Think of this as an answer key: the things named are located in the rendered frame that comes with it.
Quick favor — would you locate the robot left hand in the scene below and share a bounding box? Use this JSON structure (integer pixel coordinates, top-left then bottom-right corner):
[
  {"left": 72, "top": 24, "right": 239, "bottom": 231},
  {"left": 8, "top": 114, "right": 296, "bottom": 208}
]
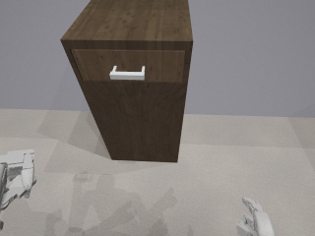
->
[{"left": 0, "top": 149, "right": 37, "bottom": 212}]

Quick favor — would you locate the drawer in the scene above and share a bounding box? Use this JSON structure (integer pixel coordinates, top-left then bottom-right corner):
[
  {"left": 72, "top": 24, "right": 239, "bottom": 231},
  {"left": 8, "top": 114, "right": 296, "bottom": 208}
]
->
[{"left": 71, "top": 49, "right": 185, "bottom": 83}]

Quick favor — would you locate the handle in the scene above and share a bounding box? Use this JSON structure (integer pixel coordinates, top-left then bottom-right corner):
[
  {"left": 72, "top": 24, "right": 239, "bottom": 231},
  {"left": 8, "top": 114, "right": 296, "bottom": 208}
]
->
[{"left": 109, "top": 66, "right": 146, "bottom": 81}]

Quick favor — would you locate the cabinet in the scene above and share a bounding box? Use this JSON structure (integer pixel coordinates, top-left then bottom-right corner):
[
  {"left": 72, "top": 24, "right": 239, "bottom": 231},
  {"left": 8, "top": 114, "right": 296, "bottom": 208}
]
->
[{"left": 60, "top": 0, "right": 194, "bottom": 163}]

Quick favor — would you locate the robot right hand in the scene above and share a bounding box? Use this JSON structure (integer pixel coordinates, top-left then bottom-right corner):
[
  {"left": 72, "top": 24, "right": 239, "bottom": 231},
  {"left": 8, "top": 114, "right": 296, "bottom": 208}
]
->
[{"left": 236, "top": 197, "right": 276, "bottom": 236}]

